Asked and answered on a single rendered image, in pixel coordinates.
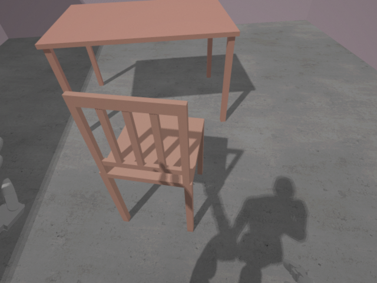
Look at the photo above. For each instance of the table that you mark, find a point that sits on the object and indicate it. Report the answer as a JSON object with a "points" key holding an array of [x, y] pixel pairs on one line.
{"points": [[87, 25]]}

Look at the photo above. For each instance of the robot right hand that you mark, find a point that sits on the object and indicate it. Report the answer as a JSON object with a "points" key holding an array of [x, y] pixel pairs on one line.
{"points": [[299, 274]]}

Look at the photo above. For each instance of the robot left hand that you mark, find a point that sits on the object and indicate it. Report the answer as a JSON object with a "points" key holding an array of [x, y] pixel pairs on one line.
{"points": [[11, 210]]}

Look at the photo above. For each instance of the chair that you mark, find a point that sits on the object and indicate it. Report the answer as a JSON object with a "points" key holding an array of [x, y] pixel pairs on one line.
{"points": [[159, 143]]}

